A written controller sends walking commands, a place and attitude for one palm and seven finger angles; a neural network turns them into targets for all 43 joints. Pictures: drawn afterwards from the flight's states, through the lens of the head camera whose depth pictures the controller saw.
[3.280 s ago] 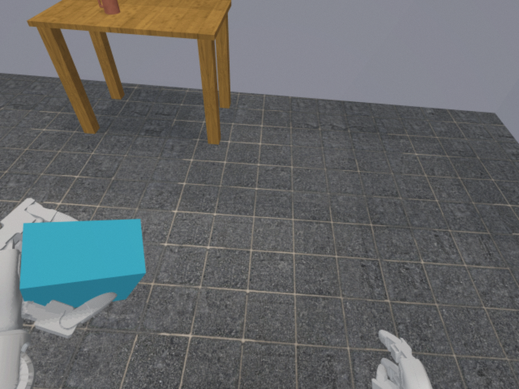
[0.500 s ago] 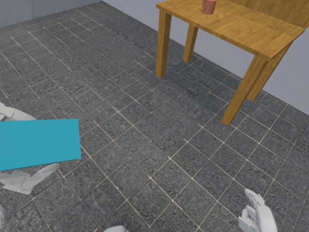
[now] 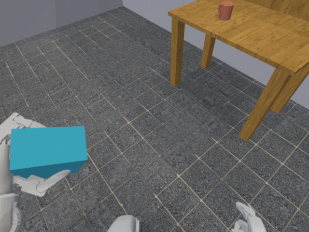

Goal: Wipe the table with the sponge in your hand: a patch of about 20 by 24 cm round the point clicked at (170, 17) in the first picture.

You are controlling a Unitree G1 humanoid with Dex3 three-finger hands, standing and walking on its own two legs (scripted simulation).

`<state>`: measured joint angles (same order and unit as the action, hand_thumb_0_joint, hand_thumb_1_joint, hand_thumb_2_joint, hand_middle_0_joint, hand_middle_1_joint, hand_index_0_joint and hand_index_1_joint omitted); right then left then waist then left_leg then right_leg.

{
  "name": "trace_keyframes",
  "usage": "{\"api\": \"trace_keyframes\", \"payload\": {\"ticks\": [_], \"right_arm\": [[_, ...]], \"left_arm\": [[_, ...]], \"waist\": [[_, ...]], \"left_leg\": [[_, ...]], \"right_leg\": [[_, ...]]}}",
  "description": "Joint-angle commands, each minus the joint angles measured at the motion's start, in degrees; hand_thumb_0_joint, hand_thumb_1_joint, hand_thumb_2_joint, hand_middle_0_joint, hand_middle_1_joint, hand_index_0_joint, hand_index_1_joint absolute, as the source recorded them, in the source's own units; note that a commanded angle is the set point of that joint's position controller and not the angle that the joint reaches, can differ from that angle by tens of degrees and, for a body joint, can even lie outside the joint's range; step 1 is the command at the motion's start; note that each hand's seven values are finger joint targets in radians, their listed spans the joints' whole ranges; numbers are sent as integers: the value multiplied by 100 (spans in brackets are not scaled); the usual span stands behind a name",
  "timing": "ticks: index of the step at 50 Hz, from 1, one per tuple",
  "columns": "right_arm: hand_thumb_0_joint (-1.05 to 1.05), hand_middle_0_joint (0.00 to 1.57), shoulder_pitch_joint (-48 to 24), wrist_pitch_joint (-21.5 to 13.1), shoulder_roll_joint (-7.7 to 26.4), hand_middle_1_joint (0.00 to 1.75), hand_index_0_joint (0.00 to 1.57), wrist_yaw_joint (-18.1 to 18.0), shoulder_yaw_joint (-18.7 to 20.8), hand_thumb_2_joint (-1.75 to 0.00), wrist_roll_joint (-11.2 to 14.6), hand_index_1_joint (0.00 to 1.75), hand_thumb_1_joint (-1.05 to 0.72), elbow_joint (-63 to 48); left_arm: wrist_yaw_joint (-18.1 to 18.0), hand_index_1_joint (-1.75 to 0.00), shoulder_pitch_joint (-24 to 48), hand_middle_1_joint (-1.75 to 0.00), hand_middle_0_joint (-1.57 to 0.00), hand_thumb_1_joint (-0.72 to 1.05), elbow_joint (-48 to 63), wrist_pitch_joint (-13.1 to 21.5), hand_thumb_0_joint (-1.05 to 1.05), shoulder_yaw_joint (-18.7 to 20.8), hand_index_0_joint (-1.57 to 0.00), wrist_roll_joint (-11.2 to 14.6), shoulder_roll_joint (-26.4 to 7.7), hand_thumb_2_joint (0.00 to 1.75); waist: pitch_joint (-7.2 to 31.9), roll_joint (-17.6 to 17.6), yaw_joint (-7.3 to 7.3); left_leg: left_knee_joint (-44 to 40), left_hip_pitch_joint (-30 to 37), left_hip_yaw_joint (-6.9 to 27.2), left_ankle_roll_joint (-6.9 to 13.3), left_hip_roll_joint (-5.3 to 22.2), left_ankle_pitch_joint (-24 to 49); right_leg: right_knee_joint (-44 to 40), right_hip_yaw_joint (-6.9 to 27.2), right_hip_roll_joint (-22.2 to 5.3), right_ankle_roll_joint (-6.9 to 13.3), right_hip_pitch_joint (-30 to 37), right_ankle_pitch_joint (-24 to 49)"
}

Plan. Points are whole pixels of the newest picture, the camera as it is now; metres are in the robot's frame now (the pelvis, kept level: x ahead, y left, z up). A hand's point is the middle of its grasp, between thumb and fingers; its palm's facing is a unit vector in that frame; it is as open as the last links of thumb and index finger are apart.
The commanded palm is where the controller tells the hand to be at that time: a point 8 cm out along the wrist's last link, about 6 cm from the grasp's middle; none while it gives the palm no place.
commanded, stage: walk to a spot facing it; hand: left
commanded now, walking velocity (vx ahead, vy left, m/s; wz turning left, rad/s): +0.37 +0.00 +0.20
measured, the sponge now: (60, 153) +0.23 +0.20 +0.15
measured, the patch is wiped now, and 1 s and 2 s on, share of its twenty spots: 0.00 0.00 0.00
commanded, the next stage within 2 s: none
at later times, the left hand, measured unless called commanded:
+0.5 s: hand (60, 97) +0.35 +0.22 +0.19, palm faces +0.41 -0.79 -0.45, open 10.6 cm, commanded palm +0.30 +0.27 +0.18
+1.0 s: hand (73, 69) +0.46 +0.24 +0.18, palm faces +0.57 -0.71 -0.40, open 10.6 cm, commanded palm +0.40 +0.27 +0.18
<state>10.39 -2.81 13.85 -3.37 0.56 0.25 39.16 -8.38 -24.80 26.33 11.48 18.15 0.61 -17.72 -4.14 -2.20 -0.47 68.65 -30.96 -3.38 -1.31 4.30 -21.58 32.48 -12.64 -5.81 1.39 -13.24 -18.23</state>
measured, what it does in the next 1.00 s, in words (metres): walks ahead: left foot, then right foot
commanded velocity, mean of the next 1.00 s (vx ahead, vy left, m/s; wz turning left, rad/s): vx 0.37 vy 0.00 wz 0.24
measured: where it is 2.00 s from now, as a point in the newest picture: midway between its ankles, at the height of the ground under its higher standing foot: (169, 175)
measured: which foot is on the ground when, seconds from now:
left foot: up 0.00-0.20, down 0.22-0.58, up 0.60-0.94, down 0.96-1.00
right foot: down 0.00-0.22, up 0.24-0.56, down 0.58-0.96, up 0.98-1.00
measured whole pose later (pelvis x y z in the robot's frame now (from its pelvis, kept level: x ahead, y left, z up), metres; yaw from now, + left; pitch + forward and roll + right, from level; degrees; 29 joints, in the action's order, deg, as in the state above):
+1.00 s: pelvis +0.29 -0.03 -0.02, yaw +10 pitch -1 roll +2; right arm 11.7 -3.0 14.6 -4.1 3.9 0.2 31.7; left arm -11.1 -26.9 34.1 13.2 22.6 1.4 -22.9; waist -5.0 3.4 -0.5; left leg 34.5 -20.8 -10.9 2.7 2.7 -10.4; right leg 48.9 -11.0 -9.0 -0.9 -13.4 -28.8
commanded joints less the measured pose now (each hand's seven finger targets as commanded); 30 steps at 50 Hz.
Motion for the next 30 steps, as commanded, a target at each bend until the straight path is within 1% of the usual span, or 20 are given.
{"api": "trace_keyframes", "payload": {"ticks": [1, 3, 5, 7, 8, 9, 10, 11, 12, 13, 14, 15, 17, 19, 21, 24, 27, 28, 29, 30], "right_arm": [[0, 20, -476, -248, 258, 30, 20, -16, 196, -90, -10, 30, -90, -1176], [0, 20, -457, -251, 225, 30, 20, -5, 213, -90, -22, 30, -90, -1357], [0, 20, -368, -274, 214, 30, 20, -15, 240, -90, -23, 30, -90, -1457], [0, 20, -229, -281, 236, 30, 20, -44, 268, -90, -21, 30, -90, -1466], [0, 20, -152, -285, 303, 30, 20, -80, 322, -90, -32, 30, -90, -1440], [0, 20, -82, -307, 382, 30, 20, -135, 384, -90, -29, 30, -90, -1450], [0, 20, -68, -317, 514, 30, 20, -132, 424, -90, -26, 30, -90, -1482], [0, 20, -137, -358, 593, 30, 20, -76, 428, -90, -16, 30, -90, -1480], [0, 20, -205, -385, 506, 30, 20, 4, 308, -90, -22, 30, -90, -1442], [0, 20, -341, -369, 513, 30, 20, 12, 352, -90, 10, 30, -90, -1377], [0, 20, -335, -377, 455, 30, 20, 22, 363, -90, 45, 30, -90, -1347], [0, 20, -328, -410, 418, 30, 20, 37, 359, -90, 60, 30, -90, -1316], [0, 20, -333, -507, 369, 30, 20, 60, 321, -90, 43, 30, -90, -1298], [0, 20, -295, -589, 339, 30, 20, 80, 276, -90, 26, 30, -90, -1249], [0, 20, -258, -640, 349, 30, 20, 38, 248, -90, 13, 30, -90, -1228], [0, 20, -227, -621, 350, 30, 20, -52, 232, -90, 8, 30, -90, -1141], [0, 20, -306, -544, 305, 30, 20, -131, 180, -90, 21, 30, -90, -1125], [0, 20, -295, -505, 234, 30, 20, -141, 159, -90, 32, 30, -90, -1102], [0, 20, -231, -437, 79, 30, 20, -118, 137, -90, 42, 30, -90, -1127], [0, 20, -542, -494, 176, 30, 20, -119, 97, -90, 11, 30, -90, -1246]], "left_arm": [[-231, -160, -27, -160, -120, 10, 1636, 501, 0, 1137, -120, 106, -1449, 130], [-292, -160, -285, -160, -120, 10, 1677, 484, 0, 1214, -120, 142, -1430, 130], [-344, -160, -205, -160, -120, 10, 1774, 467, 0, 1204, -120, 152, -1394, 130], [-385, -160, -13, -160, -120, 10, 1839, 453, 0, 1094, -120, 145, -1334, 130], [-400, -160, 179, -160, -120, 10, 1916, 462, 0, 1048, -120, 135, -1344, 130], [-390, -160, 337, -160, -120, 10, 2014, 521, 0, 1000, -120, 116, -1350, 130], [-400, -160, 450, -160, -120, 10, 2152, 603, 0, 1013, -120, 85, -1360, 130], [-372, -160, 469, -160, -120, 10, 2075, 637, 0, 851, -120, 130, -1234, 130], [-314, -160, 487, -160, -120, 10, 1599, 621, 0, 943, -120, 63, -1460, 130], [-243, -160, 562, -160, -120, 10, 1678, 576, 0, 1083, -120, 71, -1621, 130], [-214, -160, 548, -160, -120, 10, 1921, 577, 0, 1123, -120, 91, -1602, 130], [-187, -160, 377, -160, -120, 10, 2152, 581, 0, 1085, -120, 100, -1519, 130], [-168, -160, -19, -160, -120, 10, 2521, 587, 0, 1072, -120, 130, -1395, 130], [-144, -160, -262, -160, -120, 10, 2305, 562, 0, 999, -120, 153, -1202, 130], [-134, -160, -218, -160, -120, 10, 2000, 519, 0, 975, -120, 151, -1133, 130], [-101, -160, 12, -160, -120, 10, 1374, 447, 0, 854, -120, 150, -1009, 130], [-103, -160, 407, -160, -120, 10, 1098, 314, 0, 741, -120, 96, -1038, 130], [-115, -160, 467, -160, -120, 10, 1043, 273, 0, 771, -120, 63, -1142, 130], [-142, -160, 605, -160, -120, 10, 1076, 234, 0, 841, -120, -7, -1369, 130], [-191, -160, 735, -160, -120, 10, 1188, 203, 0, 1102, -120, 67, -1686, 130]], "waist": [[855, 870, -14], [861, 956, -167], [888, 1104, -206], [1025, 992, -87], [1162, 743, 27], [1352, 202, 133], [1645, -993, 190], [1515, -2029, 136], [1287, -1496, 151], [1126, -1182, 149], [964, -1002, 141], [942, -815, 89], [1062, -1127, 6], [1064, -1199, -12], [978, -1167, 6], [799, -981, 21], [859, -581, -18], [982, -34, -62], [1137, 1535, -59], [1076, 2194, -209]], "left_leg": [[-1684, -388, -285, -10, 246, 314], [-2478, -100, -677, 37, 75, 380], [-2904, 214, -854, 83, -19, 393], [-3556, 899, -996, 101, -163, 721], [-3927, 1556, -1117, 119, -322, 1031], [-4187, 2431, -983, 230, -287, 1197], [-4426, 3343, 240, 585, 438, 1320], [-4773, 3916, 2635, 1293, 1878, 2497], [-5118, 3367, 3353, 1622, 2238, 1834], [-5181, 3103, 3245, 1732, 2300, 1206], [-5175, 2934, 2910, 1725, 2130, 1059], [-5166, 2805, 2336, 1577, 1906, 1105], [-5153, 2589, 1473, 1312, 1553, 1428], [-5291, 2059, 861, 1163, 1365, 1289], [-5375, 1773, 436, 1002, 1234, 1160], [-5228, 1621, 300, 949, 1223, 702], [-4226, 1396, 84, 689, 910, 97], [-3184, 1093, -134, 587, 651, 80], [-1356, -149, -551, 354, 46, -463], [8, -1175, -58, 198, -318, -1215]], "right_leg": [[-1330, 955, -1408, 647, 1255, 2404], [-1235, 958, -1327, 664, 1326, 2733], [-1165, 973, -1332, 681, 1289, 2596], [-720, 765, -1219, 559, 1176, 2469], [-111, 590, -1067, 429, 940, 2539], [853, 437, -879, 238, 475, 2514], [2147, 206, -471, -28, -390, 1417], [3465, 484, 240, -237, -1846, -1518], [4118, 1078, 189, -157, -2195, -1715], [4385, 1319, -57, -224, -2534, -1520], [4378, 1333, -149, -258, -2762, -1323], [4237, 1255, -211, -297, -2802, -1048], [3584, 998, -230, -355, -2544, -658], [2710, 738, -190, -381, -1835, -286], [1821, 431, -67, -422, -1236, -101], [937, 149, 142, -480, -694, -73], [-303, -64, 333, -449, 331, 136], [-766, 421, 42, -271, 778, -23], [-1337, 2357, -1238, 289, 1556, -150], [-1740, 3959, -2179, 848, 1800, 296]]}}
